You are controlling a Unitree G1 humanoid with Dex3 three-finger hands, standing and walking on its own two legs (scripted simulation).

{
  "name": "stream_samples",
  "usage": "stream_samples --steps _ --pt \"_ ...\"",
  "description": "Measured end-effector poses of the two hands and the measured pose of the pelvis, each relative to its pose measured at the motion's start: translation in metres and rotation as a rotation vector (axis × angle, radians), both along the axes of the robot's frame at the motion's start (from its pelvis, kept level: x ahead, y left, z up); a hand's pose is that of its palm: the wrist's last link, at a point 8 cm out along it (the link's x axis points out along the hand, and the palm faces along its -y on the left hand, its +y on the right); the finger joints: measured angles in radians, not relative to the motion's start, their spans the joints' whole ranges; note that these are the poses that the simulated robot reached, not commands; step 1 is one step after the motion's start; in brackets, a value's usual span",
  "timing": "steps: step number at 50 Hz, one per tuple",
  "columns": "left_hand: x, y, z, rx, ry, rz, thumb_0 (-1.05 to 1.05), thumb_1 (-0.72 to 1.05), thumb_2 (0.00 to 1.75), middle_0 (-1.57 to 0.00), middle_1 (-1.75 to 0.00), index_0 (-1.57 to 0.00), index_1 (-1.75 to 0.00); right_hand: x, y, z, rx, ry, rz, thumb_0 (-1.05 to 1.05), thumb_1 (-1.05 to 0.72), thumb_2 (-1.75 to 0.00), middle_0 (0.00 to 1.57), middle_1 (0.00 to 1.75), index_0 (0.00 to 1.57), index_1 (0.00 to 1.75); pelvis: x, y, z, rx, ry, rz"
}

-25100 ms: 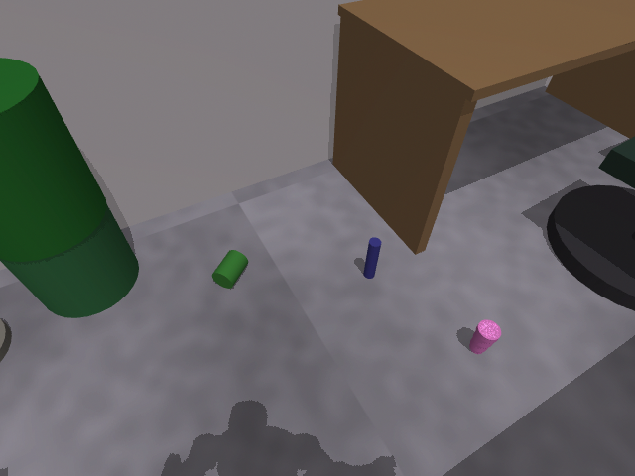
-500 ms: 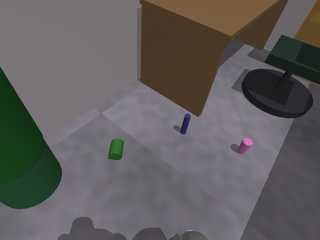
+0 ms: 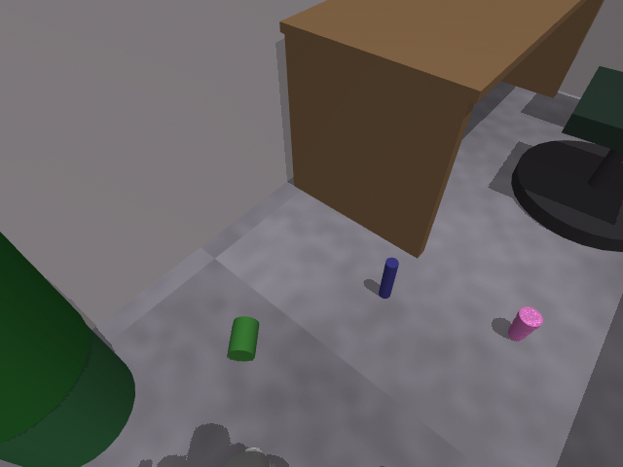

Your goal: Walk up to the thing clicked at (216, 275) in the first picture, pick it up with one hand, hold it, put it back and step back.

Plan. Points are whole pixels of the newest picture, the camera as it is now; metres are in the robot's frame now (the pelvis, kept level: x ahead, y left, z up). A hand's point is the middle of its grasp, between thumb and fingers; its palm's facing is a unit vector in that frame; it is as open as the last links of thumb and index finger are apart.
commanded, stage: walk up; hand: left
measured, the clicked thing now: (243, 338) +0.63 +0.26 -0.73
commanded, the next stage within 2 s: none
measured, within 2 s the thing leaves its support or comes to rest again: neither
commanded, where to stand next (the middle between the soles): +0.26 +0.01 m, yaw +1 degrees
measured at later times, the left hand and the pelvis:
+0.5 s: hand (139, 414) +0.23 +0.29 -0.15, palm faces -0.08 -0.92 -0.38, open 7.4 cm; pelvis +0.14 +0.01 -0.01, yaw -1 degrees
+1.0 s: hand (142, 413) +0.24 +0.29 -0.17, palm faces -0.01 -0.94 -0.34, open 7.4 cm; pelvis +0.18 +0.02 +0.00, yaw +0 degrees
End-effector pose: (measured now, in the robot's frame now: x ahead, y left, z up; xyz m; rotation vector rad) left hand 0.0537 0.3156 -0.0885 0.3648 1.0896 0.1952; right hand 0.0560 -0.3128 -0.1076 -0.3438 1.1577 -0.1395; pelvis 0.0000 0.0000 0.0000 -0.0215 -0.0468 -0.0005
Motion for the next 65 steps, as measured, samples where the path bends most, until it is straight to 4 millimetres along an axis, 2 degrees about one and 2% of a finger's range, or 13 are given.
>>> stream_samples --steps 4,8,13,17,22,27,31,35,42,46,51,60,65 --pt "0.012 0.021 -0.018 -0.019 0.039 0.024 0.01 0.9 0.89 -0.2 -0.3 -0.21 -0.3 0.035 0.009 0.008 -0.04 -0.016 0.014 0.01 -0.91 -0.9 0.2 0.3 0.2 0.3 0.03 0.015 -0.007 -0.013 0.002 0.008" --pt "0.037 0.038 -0.04 -0.025 0.089 0.029 0.01 0.9 0.9 -0.2 -0.3 -0.21 -0.3 0.061 0.017 0.012 -0.09 -0.066 -0.006 0.01 -0.91 -0.9 0.2 0.3 0.2 0.3 0.059 0.03 -0.018 0.015 -0.002 -0.001" --pt "0.081 0.039 -0.039 -0.043 0.103 -0.007 0.01 0.9 0.9 -0.2 -0.3 -0.2 -0.29 0.07 0.026 0.026 -0.1 -0.057 -0.044 0.0 -0.9 -0.9 0.21 0.3 0.2 0.3 0.085 0.035 -0.007 0.017 -0.007 -0.013" --pt "0.116 0.034 -0.032 -0.052 0.09 -0.035 0.01 0.91 0.9 -0.2 -0.3 -0.2 -0.29 0.074 0.026 0.029 -0.102 -0.023 -0.061 0.0 -0.9 -0.9 0.21 0.3 0.21 0.3 0.106 0.034 -0.001 0.018 -0.008 -0.022" --pt "0.155 0.023 -0.026 -0.028 0.072 -0.043 0.01 0.9 0.9 -0.2 -0.3 -0.2 -0.29 0.085 0.017 0.015 -0.087 0.026 -0.081 0.0 -0.9 -0.9 0.21 0.3 0.21 0.3 0.127 0.025 -0.004 0.023 -0.005 -0.021" --pt "0.183 0.004 -0.03 0.01 0.025 -0.034 0.01 0.9 0.9 -0.2 -0.3 -0.2 -0.29 0.111 0.005 -0.018 -0.048 0.046 -0.091 0.01 -0.9 -0.9 0.21 0.3 0.21 0.3 0.143 0.007 -0.02 0.019 -0.01 -0.02" --pt "0.191 -0.009 -0.024 -0.004 -0.002 -0.036 0.01 0.9 0.9 -0.2 -0.3 -0.2 -0.29 0.136 0.008 -0.026 -0.021 0.034 -0.069 0.01 -0.91 -0.9 0.2 0.3 0.2 0.3 0.148 0.005 -0.018 0.022 -0.017 -0.013" --pt "0.19 -0.006 -0.02 -0.007 -0.005 -0.025 0.01 0.9 0.89 -0.2 -0.3 -0.21 -0.3 0.154 0.013 -0.022 -0.014 0.023 -0.035 0.01 -0.91 -0.9 0.2 0.3 0.2 0.3 0.155 0.008 -0.013 0.021 -0.008 -0.005" --pt "0.185 0.015 -0.036 -0.03 0.054 0.045 0.01 0.9 0.9 -0.2 -0.3 -0.21 -0.3 0.16 0.022 -0.012 -0.058 0.038 -0.041 0.0 -0.91 -0.9 0.2 0.3 0.2 0.3 0.168 0.022 -0.014 0.022 -0.006 0.001" --pt "0.181 0.017 -0.039 -0.041 0.106 0.057 0.01 0.9 0.9 -0.2 -0.3 -0.2 -0.29 0.168 0.025 -0.005 -0.06 0.053 -0.045 0.01 -0.9 -0.9 0.21 0.3 0.2 0.3 0.177 0.022 -0.009 0.02 0.0 -0.003" --pt "0.179 0.013 -0.039 -0.046 0.152 0.068 0.01 0.9 0.9 -0.2 -0.3 -0.2 -0.29 0.191 0.029 -0.001 -0.045 0.043 -0.041 0.01 -0.9 -0.9 0.21 0.3 0.2 0.3 0.187 0.02 -0.003 0.01 -0.003 0.0" --pt "0.202 0.003 -0.028 -0.054 0.137 0.075 0.01 0.9 0.9 -0.2 -0.3 -0.2 -0.29 0.241 0.036 0.002 -0.011 -0.014 -0.022 0.01 -0.9 -0.9 0.21 0.3 0.2 0.3 0.201 0.018 0.006 0.016 0.001 0.006" --pt "0.22 -0.001 -0.021 -0.05 0.106 0.07 0.01 0.9 0.9 -0.2 -0.3 -0.2 -0.29 0.257 0.036 0.005 0.0 -0.037 -0.023 0.0 -0.9 -0.9 0.21 0.3 0.2 0.3 0.205 0.016 0.009 0.02 0.0 0.006"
